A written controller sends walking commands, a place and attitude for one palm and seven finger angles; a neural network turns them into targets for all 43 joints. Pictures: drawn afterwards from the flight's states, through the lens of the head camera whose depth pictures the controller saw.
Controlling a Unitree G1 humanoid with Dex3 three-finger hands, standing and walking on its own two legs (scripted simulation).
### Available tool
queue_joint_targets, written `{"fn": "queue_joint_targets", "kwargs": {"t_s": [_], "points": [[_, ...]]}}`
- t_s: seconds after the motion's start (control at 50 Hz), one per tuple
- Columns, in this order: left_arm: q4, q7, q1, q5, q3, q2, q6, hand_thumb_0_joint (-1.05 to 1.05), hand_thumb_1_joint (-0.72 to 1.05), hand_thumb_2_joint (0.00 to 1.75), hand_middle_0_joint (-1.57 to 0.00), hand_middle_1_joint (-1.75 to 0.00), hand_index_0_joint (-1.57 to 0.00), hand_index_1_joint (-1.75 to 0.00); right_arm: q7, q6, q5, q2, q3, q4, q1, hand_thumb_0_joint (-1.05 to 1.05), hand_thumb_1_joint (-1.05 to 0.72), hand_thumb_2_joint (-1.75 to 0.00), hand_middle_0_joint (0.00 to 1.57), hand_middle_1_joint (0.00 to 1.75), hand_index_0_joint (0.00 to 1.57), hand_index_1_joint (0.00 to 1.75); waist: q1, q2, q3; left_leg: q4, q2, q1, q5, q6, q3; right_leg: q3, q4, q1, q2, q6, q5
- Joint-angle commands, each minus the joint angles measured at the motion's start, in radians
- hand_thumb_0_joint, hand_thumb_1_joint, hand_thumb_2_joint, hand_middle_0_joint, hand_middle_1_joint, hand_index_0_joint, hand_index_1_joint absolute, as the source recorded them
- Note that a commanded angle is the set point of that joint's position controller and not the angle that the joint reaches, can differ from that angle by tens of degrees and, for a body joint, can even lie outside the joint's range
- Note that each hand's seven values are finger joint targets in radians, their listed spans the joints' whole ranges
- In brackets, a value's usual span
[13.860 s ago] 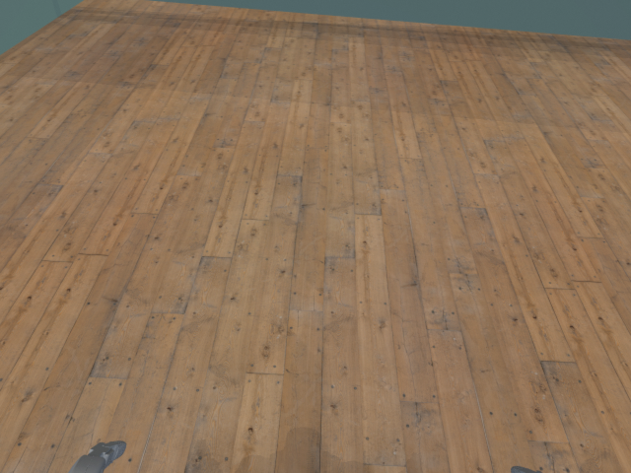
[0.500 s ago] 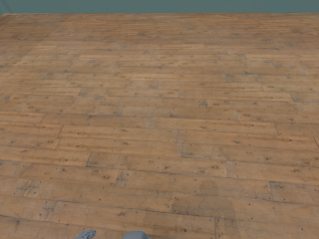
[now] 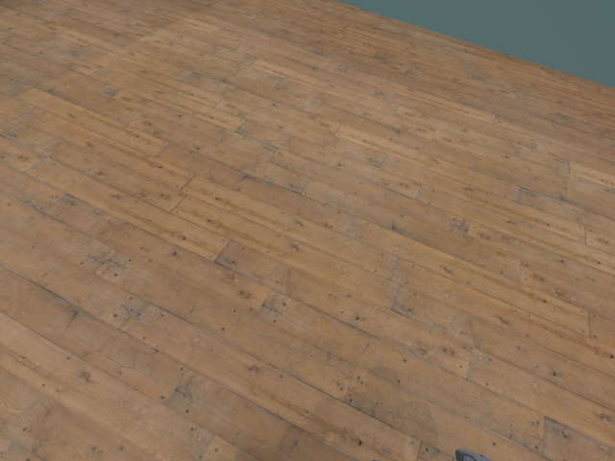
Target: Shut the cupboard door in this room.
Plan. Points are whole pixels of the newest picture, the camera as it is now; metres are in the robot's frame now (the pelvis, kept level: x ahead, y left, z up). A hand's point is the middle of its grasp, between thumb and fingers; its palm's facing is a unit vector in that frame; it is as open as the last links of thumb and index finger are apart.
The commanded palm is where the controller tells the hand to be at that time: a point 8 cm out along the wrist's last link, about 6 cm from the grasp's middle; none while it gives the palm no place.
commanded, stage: turn or walk to find it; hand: left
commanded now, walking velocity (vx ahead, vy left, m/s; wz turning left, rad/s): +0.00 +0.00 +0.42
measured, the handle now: out of the picture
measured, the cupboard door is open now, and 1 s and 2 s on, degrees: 80 80 80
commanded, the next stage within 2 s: none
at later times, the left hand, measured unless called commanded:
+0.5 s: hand out of the picture +0.07 +0.17 -0.14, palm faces +0.17 -0.94 -0.28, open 7.3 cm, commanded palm none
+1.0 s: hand out of the picture -0.13 +0.14 -0.17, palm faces +0.48 -0.84 -0.27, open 7.3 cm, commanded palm none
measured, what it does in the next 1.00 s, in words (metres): steps on the spot, turning left: right foot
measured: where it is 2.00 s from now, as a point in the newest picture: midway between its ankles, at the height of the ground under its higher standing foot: outside the picture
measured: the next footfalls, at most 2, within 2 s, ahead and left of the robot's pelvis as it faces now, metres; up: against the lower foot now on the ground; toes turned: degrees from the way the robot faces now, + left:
right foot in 0.48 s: +0.02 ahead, -0.14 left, +0.00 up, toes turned +9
left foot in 1.02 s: -0.09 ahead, +0.08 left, +0.00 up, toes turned +31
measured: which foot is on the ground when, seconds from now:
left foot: down 0.00-0.48, up 0.50-1.00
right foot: up 0.00-0.46, down 0.48-1.00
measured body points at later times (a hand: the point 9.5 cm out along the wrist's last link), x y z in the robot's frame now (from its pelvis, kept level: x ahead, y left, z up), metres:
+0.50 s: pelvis -0.03 -0.04 +0.00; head +0.01 -0.06 +0.45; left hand +0.06 +0.22 -0.12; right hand +0.01 -0.28 -0.17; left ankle -0.01 +0.09 -0.73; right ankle -0.02 -0.15 -0.74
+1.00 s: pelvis -0.05 -0.05 +0.00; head -0.01 -0.03 +0.45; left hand -0.16 +0.18 -0.15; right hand +0.15 -0.24 -0.15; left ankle -0.13 +0.06 -0.72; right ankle -0.02 -0.15 -0.73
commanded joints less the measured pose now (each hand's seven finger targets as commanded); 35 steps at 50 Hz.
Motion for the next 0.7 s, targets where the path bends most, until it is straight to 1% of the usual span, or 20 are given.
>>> {"fn": "queue_joint_targets", "kwargs": {"t_s": [0.0,0.06,0.08,0.12,0.18,0.24,0.3,0.34,0.38,0.42,0.44,0.46,0.48,0.5,0.52,0.54,0.56,0.58,0.62,0.68], "points": [[-0.09,-0.012,-0.057,0.001,0.01,0.064,-0.033,0.0,0.9,0.9,-0.2,-0.3,-0.2,-0.3,-0.029,-0.012,-0.005,-0.199,-0.04,-0.04,0.041,0.0,-0.9,-0.9,0.2,0.3,0.2,0.3,-0.047,0.241,-0.04,-0.266,0.242,0.088,0.459,0.091,-0.246,0.1,0.19,-0.162,0.008,0.019,0.098],[-0.081,-0.012,-0.045,0.001,0.009,0.068,-0.037,0.0,0.9,0.9,-0.2,-0.3,-0.2,-0.3,-0.029,-0.021,0.001,-0.194,-0.042,-0.038,0.079,0.0,-0.9,-0.9,0.2,0.3,0.2,0.3,-0.049,0.181,-0.095,-0.259,0.218,0.153,0.516,0.083,-0.233,0.106,0.199,-0.166,0.019,0.034,0.149],[-0.084,-0.009,-0.053,0.001,0.01,0.065,-0.037,0.0,0.9,0.9,-0.2,-0.3,-0.2,-0.3,-0.028,-0.021,0.001,-0.193,-0.045,-0.036,0.088,0.0,-0.9,-0.9,0.2,0.3,0.2,0.3,-0.051,0.196,-0.094,-0.262,0.219,0.152,0.51,0.084,-0.24,0.11,0.198,-0.167,0.018,0.039,0.156],[-0.093,-0.007,-0.069,0.001,0.01,0.07,-0.037,0.0,0.9,0.9,-0.2,-0.3,-0.2,-0.3,-0.028,-0.022,0.002,-0.188,-0.047,-0.034,0.112,0.0,-0.9,-0.9,0.2,0.3,0.2,0.3,-0.056,0.192,-0.099,-0.264,0.218,0.167,0.505,0.089,-0.266,0.12,0.183,-0.175,0.019,0.044,0.159],[-0.114,-0.002,-0.112,-0.001,0.007,0.057,-0.038,0.0,0.9,0.9,-0.2,-0.3,-0.2,-0.3,-0.028,-0.021,-0.003,-0.185,-0.052,-0.031,0.138,0.0,-0.9,-0.9,0.2,0.3,0.2,0.3,-0.069,0.186,-0.092,-0.26,0.235,0.163,0.492,0.116,-0.323,0.128,0.135,-0.173,0.022,0.047,0.127],[-0.139,-0.001,-0.16,-0.005,0.003,0.044,-0.038,0.0,0.9,0.9,-0.2,-0.3,-0.2,-0.3,-0.027,-0.017,-0.009,-0.183,-0.057,-0.026,0.161,0.0,-0.9,-0.9,0.2,0.3,0.2,0.3,-0.085,0.192,-0.085,-0.257,0.239,0.131,0.447,0.136,-0.376,0.13,0.052,-0.138,0.036,0.04,0.082],[-0.158,0.0,-0.184,-0.008,-0.001,0.027,-0.04,0.0,0.9,0.9,-0.2,-0.3,-0.2,-0.3,-0.027,-0.01,-0.014,-0.189,-0.061,-0.026,0.167,0.0,-0.9,-0.9,0.2,0.3,0.2,0.3,-0.089,0.205,-0.094,-0.244,0.23,0.096,0.422,0.143,-0.426,0.128,-0.055,-0.077,0.061,0.026,0.045],[-0.159,0.001,-0.164,-0.012,-0.004,0.02,-0.044,0.0,0.9,0.9,-0.2,-0.3,-0.2,-0.3,-0.025,-0.006,-0.016,-0.193,-0.064,-0.029,0.155,0.0,-0.9,-0.9,0.2,0.3,0.2,0.3,-0.078,0.219,-0.116,-0.232,0.222,0.063,0.417,0.141,-0.444,0.121,-0.146,-0.003,0.08,0.015,0.045],[-0.152,0.002,-0.12,-0.016,-0.002,0.022,-0.049,0.0,0.9,0.9,-0.2,-0.3,-0.2,-0.3,-0.022,-0.003,-0.016,-0.193,-0.067,-0.034,0.142,0.0,-0.9,-0.9,0.2,0.3,0.2,0.3,-0.058,0.218,-0.138,-0.207,0.191,0.02,0.408,0.123,-0.448,0.108,-0.275,0.091,0.103,0.005,0.103],[-0.137,0.005,-0.059,-0.017,0.002,0.038,-0.061,0.0,0.9,0.9,-0.2,-0.3,-0.2,-0.3,-0.019,-0.001,-0.006,-0.177,-0.068,-0.037,0.132,0.0,-0.9,-0.9,0.2,0.3,0.2,0.3,-0.024,0.176,-0.156,-0.141,0.139,-0.091,0.332,0.073,-0.421,0.1,-0.504,0.273,0.097,-0.002,0.269],[-0.13,0.01,-0.021,-0.009,0.012,0.082,-0.07,0.0,0.9,0.9,-0.2,-0.3,-0.2,-0.3,-0.014,-0.001,0.0,-0.138,-0.064,-0.04,0.138,0.0,-0.9,-0.9,0.2,0.3,0.2,0.3,-0.01,0.068,-0.18,-0.07,0.075,-0.212,0.172,0.017,-0.361,0.179,-0.611,0.415,0.001,-0.025,0.29],[-0.132,0.018,-0.002,0.005,0.03,0.167,-0.078,0.0,0.9,0.9,-0.2,-0.3,-0.2,-0.3,-0.01,-0.003,0.006,-0.076,-0.054,-0.059,0.148,0.0,-0.9,-0.9,0.2,0.3,0.2,0.3,0.001,-0.192,-0.176,0.143,-0.06,-0.392,-0.108,-0.057,-0.182,0.441,-0.672,0.5,-0.251,-0.117,0.264],[-0.152,0.018,-0.023,0.001,0.027,0.185,-0.073,0.0,0.9,0.9,-0.2,-0.3,-0.2,-0.3,-0.014,0.003,-0.005,-0.118,-0.067,-0.071,0.12,0.0,-0.9,-0.9,0.2,0.3,0.2,0.3,0.006,-0.17,-0.137,0.352,-0.064,-0.373,-0.259,-0.068,-0.149,0.503,-0.689,0.325,-0.37,-0.207,0.328],[-0.168,0.021,-0.085,-0.003,0.024,0.145,-0.073,0.0,0.9,0.9,-0.2,-0.3,-0.2,-0.3,-0.012,0.015,-0.013,-0.122,-0.071,-0.053,0.134,0.0,-0.9,-0.9,0.2,0.3,0.2,0.3,-0.03,-0.094,-0.104,0.476,-0.033,-0.361,-0.214,-0.067,-0.185,0.419,-0.696,0.246,-0.323,-0.222,0.305],[-0.177,0.025,-0.138,-0.006,0.025,0.119,-0.074,0.0,0.9,0.9,-0.2,-0.3,-0.2,-0.3,-0.009,0.028,-0.013,-0.121,-0.074,-0.036,0.156,0.0,-0.9,-0.9,0.2,0.3,0.2,0.3,-0.055,-0.123,-0.076,0.545,-0.017,-0.354,-0.178,-0.069,-0.178,0.38,-0.704,0.199,-0.283,-0.202,0.271],[-0.184,0.02,-0.169,-0.007,0.015,0.096,-0.076,0.0,0.9,0.9,-0.2,-0.3,-0.2,-0.3,-0.003,0.033,-0.014,-0.117,-0.075,-0.011,0.175,0.0,-0.9,-0.9,0.2,0.3,0.2,0.3,-0.074,-0.06,-0.051,0.606,-0.003,-0.343,-0.12,-0.076,-0.156,0.304,-0.683,0.18,-0.228,-0.18,0.295],[-0.184,0.016,-0.18,-0.008,0.002,0.069,-0.081,0.0,0.9,0.9,-0.2,-0.3,-0.2,-0.3,0.003,0.036,-0.014,-0.108,-0.073,0.006,0.194,0.0,-0.9,-0.9,0.2,0.3,0.2,0.3,-0.089,-0.055,-0.024,0.638,0.004,-0.336,-0.065,-0.085,-0.14,0.224,-0.667,0.162,-0.181,-0.157,0.348],[-0.178,0.013,-0.166,-0.008,-0.001,0.058,-0.086,0.0,0.9,0.9,-0.2,-0.3,-0.2,-0.3,0.005,0.036,-0.013,-0.1,-0.07,0.011,0.212,0.0,-0.9,-0.9,0.2,0.3,0.2,0.3,-0.089,-0.052,-0.032,0.653,0.002,-0.339,-0.036,-0.094,-0.126,0.181,-0.655,0.182,-0.16,-0.147,0.401],[-0.162,0.012,-0.129,-0.007,0.0,0.054,-0.09,0.0,0.9,0.9,-0.2,-0.3,-0.2,-0.3,0.006,0.038,-0.011,-0.1,-0.069,0.017,0.21,0.0,-0.9,-0.9,0.2,0.3,0.2,0.3,-0.079,-0.077,-0.03,0.663,0.013,-0.351,-0.002,-0.108,-0.116,0.143,-0.656,0.21,-0.154,-0.141,0.426],[-0.14,0.012,-0.059,-0.004,0.004,0.063,-0.092,0.0,0.9,0.9,-0.2,-0.3,-0.2,-0.3,0.003,0.041,-0.012,-0.104,-0.065,0.008,0.16,0.0,-0.9,-0.9,0.2,0.3,0.2,0.3,-0.047,-0.102,-0.026,0.63,0.033,-0.355,-0.014,-0.124,-0.107,0.149,-0.651,0.241,-0.182,-0.159,0.45]]}}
